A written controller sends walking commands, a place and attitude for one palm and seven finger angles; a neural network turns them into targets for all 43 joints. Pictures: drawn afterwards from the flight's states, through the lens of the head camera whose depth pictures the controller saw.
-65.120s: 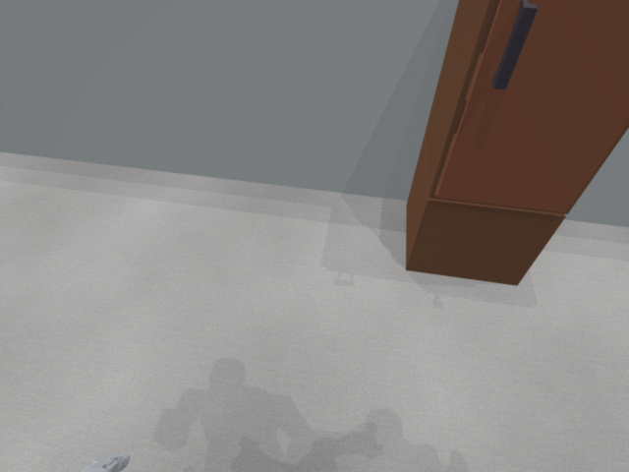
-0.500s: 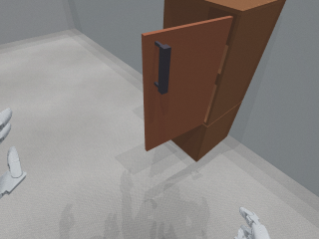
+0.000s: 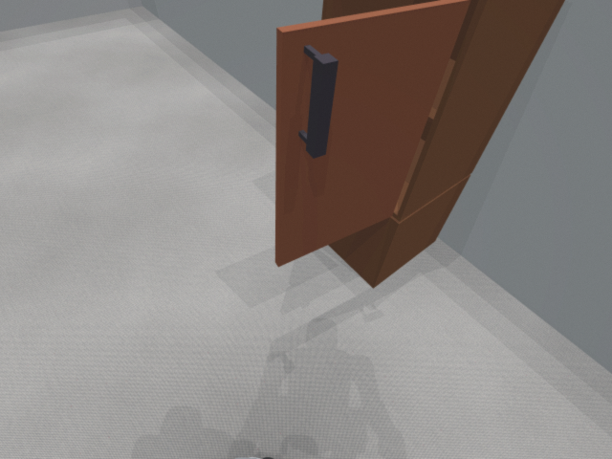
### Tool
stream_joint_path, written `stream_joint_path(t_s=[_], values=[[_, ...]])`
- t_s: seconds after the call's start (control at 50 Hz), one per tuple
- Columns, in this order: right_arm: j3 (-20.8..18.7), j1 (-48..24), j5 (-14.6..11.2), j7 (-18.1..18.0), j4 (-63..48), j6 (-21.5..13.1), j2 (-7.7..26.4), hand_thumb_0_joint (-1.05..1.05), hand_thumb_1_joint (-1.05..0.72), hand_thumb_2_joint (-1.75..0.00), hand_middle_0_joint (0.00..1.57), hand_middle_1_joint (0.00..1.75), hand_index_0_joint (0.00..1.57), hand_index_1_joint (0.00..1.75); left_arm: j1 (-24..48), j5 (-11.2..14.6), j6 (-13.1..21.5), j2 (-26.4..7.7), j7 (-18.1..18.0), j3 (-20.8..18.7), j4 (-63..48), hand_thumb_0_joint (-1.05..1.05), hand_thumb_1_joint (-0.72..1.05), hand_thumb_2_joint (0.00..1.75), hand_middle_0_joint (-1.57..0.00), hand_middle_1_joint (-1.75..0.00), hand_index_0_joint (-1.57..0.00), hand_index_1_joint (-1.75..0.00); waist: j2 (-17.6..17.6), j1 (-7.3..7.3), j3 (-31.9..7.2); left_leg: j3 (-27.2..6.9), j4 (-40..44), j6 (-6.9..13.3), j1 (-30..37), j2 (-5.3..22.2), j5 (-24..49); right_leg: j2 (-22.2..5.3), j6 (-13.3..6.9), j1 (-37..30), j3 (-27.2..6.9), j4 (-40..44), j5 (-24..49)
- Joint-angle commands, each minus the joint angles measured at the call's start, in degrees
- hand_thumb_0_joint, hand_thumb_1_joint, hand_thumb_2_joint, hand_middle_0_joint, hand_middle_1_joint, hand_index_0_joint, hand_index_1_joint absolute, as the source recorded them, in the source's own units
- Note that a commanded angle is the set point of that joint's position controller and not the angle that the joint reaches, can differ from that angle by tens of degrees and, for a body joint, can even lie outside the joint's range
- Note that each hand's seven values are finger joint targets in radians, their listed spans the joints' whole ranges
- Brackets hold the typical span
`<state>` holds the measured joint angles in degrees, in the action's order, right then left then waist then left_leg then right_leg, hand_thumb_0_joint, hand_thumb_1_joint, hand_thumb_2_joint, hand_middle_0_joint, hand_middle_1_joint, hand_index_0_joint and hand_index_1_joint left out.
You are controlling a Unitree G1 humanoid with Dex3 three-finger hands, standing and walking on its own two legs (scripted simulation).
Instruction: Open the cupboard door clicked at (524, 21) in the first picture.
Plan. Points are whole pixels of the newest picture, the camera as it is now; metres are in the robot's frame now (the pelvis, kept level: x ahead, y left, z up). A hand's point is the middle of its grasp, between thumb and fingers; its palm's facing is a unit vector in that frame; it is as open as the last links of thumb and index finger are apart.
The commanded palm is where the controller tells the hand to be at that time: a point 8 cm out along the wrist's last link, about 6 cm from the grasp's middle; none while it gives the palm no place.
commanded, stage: let the arm hang, fingers relaxed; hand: left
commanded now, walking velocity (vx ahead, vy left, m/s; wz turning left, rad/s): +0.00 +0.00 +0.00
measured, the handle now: (313, 103) +0.62 +0.03 +0.14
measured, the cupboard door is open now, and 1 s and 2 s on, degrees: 82 82 82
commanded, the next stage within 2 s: look to check the result in 0.68 s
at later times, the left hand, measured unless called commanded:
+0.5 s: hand out of the picture +0.01 +0.13 -0.17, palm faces +0.05 -0.99 -0.16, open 7.4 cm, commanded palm none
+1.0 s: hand out of the picture +0.02 +0.13 -0.17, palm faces +0.06 -0.98 -0.19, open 7.4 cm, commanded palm none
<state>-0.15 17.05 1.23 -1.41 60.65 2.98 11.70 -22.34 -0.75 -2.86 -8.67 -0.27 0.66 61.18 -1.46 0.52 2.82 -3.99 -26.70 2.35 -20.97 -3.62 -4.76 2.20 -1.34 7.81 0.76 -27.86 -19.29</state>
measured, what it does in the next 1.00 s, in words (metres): shifts its weight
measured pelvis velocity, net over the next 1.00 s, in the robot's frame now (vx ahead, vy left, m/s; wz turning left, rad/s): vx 0.06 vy -0.03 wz -0.01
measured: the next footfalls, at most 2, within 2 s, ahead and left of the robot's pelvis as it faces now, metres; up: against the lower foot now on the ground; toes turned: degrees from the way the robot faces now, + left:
none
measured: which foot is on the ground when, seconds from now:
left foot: down 0.00-1.00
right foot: down 0.00-1.00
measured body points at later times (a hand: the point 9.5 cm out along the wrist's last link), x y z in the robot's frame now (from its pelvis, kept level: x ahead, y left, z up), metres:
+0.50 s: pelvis +0.04 -0.02 +0.00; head +0.04 -0.03 +0.45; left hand +0.01 +0.18 -0.16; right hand +0.01 -0.22 -0.17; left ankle +0.10 +0.08 -0.73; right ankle -0.04 -0.11 -0.73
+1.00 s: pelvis +0.06 -0.03 +0.00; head +0.07 -0.03 +0.45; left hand +0.01 +0.18 -0.16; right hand +0.06 -0.25 -0.16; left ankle +0.10 +0.08 -0.73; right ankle -0.04 -0.11 -0.73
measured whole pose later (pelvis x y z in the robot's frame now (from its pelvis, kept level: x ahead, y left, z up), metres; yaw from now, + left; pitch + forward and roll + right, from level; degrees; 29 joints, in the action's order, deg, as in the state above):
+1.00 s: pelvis +0.06 -0.03 +0.00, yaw +0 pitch -2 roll +0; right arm -0.1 13.8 0.7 -3.0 65.7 1.2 8.5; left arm -19.9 -0.1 0.0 -6.3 -3.0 -1.0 65.8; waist 0.2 0.4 3.2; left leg -3.3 -27.7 1.0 -15.3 -3.2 -10.6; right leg 2.3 -2.5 -0.6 0.3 -22.9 -21.7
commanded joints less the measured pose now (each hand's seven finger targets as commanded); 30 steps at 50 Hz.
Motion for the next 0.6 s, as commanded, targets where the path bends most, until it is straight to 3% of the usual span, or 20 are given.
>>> stream_joint_path(t_s=[0.0,0.06,0.12,0.14,0.18,0.24,0.32,0.36,0.42,0.46,0.58], values=[[-1.78,-1.43,0.02,-0.85,-2.81,-1.59,6.37,0.00,-0.90,-0.90,0.20,0.30,0.20,0.30,-7.77,-0.19,2.06,-6.33,-1.07,-2.31,1.67,0.00,0.90,0.90,-0.20,-0.30,-0.20,-0.30,9.95,-1.60,-1.21,-12.30,15.33,0.51,1.91,7.61,-24.28,-2.74,-2.09,1.49,-2.44,5.27,-4.62],[-1.93,0.59,-0.34,-0.79,-1.31,-1.45,4.74,0.00,-0.90,-0.90,0.20,0.30,0.20,0.30,-7.93,0.07,2.88,-5.83,-1.28,-2.09,3.31,0.00,0.90,0.90,-0.20,-0.30,-0.20,-0.30,0.44,-0.58,-1.21,-7.03,8.53,-0.54,6.89,5.04,-14.26,-5.55,-3.05,5.26,-5.68,11.20,-6.45],[-1.90,2.85,-0.52,-0.68,1.09,-1.32,2.49,0.00,-0.90,-0.90,0.20,0.30,0.20,0.30,-4.08,0.42,3.37,-4.77,-1.85,-1.59,3.67,0.00,0.90,0.90,-0.20,-0.30,-0.20,-0.30,-6.14,1.66,0.52,-3.47,-1.65,-0.97,14.27,3.85,-5.29,-9.53,-4.05,13.50,-7.81,15.57,-6.49],[-1.77,3.50,-0.64,-0.64,1.81,-1.36,1.85,0.00,-0.90,-0.90,0.20,0.30,0.20,0.30,-2.96,0.45,3.44,-4.50,-2.05,-1.42,3.77,0.00,0.90,0.90,-0.20,-0.30,-0.20,-0.30,-6.54,2.13,1.84,-3.06,-2.39,-0.87,13.99,4.11,-3.99,-9.80,-4.07,14.15,-7.40,15.60,-4.81],[-1.35,3.91,-0.55,-0.62,2.67,-1.28,1.13,0.00,-0.90,-0.90,0.20,0.30,0.20,0.30,-3.13,0.53,3.48,-3.52,-2.33,-1.08,4.18,0.00,0.90,0.90,-0.20,-0.30,-0.20,-0.30,-5.53,2.37,4.30,-2.67,-2.31,-0.62,13.29,4.89,-3.04,-9.51,-3.92,14.96,-6.79,14.89,-3.94],[-0.85,4.40,-0.33,-0.64,4.00,-0.99,0.22,0.00,-0.90,-0.90,0.20,0.30,0.20,0.30,-4.48,0.54,3.11,-2.97,-2.52,-0.89,5.21,0.00,0.90,0.90,-0.20,-0.30,-0.20,-0.30,-1.79,1.92,9.02,-3.52,-0.14,-0.32,10.60,5.43,-6.22,-8.28,-3.72,16.28,-6.42,13.65,-8.84],[-0.30,3.95,-0.10,-1.05,4.40,-1.69,0.05,0.00,-0.90,-0.90,0.20,0.30,0.20,0.30,-7.11,0.62,2.92,-2.43,-2.56,-1.22,6.28,0.00,0.90,0.90,-0.20,-0.30,-0.20,-0.30,1.85,0.09,10.27,-7.72,6.49,1.29,4.27,6.99,-8.33,-5.41,-2.39,9.38,-4.59,8.96,-4.20],[-0.42,3.30,-0.13,-1.12,4.17,-2.11,0.44,0.00,-0.90,-0.90,0.20,0.30,0.20,0.30,-7.89,0.50,3.02,-2.53,-2.69,-1.50,6.21,0.00,0.90,0.90,-0.20,-0.30,-0.20,-0.30,1.30,-0.83,8.46,-7.99,7.00,1.70,3.35,7.29,-7.08,-5.28,-2.03,5.86,-3.95,8.08,-1.26],[-0.46,3.05,-0.08,-1.16,4.26,-2.65,0.05,0.00,-0.90,-0.90,0.20,0.30,0.20,0.30,-7.13,0.56,3.32,-2.11,-2.73,-1.95,5.63,0.00,0.90,0.90,-0.20,-0.30,-0.20,-0.30,2.75,-0.75,3.83,-6.83,5.89,1.50,5.93,6.86,-2.78,-5.99,-1.78,3.10,-4.21,7.79,2.22],[-0.55,2.88,-0.21,-1.20,4.21,-2.88,-0.16,0.00,-0.90,-0.90,0.20,0.30,0.20,0.30,-6.60,0.53,3.58,-2.29,-2.87,-2.23,5.18,0.00,0.90,0.90,-0.20,-0.30,-0.20,-0.30,1.39,-0.85,1.28,-5.92,4.21,1.44,7.69,6.73,1.46,-6.22,-1.53,1.58,-4.03,8.04,5.65],[-0.56,2.63,-0.26,-1.50,4.38,-3.10,-0.93,0.00,-0.90,-0.90,0.20,0.30,0.20,0.30,-3.68,0.64,3.73,-1.94,-3.33,-2.56,4.16,0.00,0.90,0.90,-0.20,-0.30,-0.20,-0.30,0.84,-0.31,0.94,-3.50,0.76,0.99,8.41,6.18,8.90,-7.67,-0.23,-0.70,-3.95,8.01,19.62]])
